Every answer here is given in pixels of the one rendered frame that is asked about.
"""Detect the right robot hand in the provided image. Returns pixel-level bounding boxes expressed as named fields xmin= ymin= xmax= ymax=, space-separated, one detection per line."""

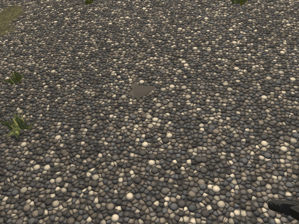
xmin=267 ymin=200 xmax=299 ymax=221

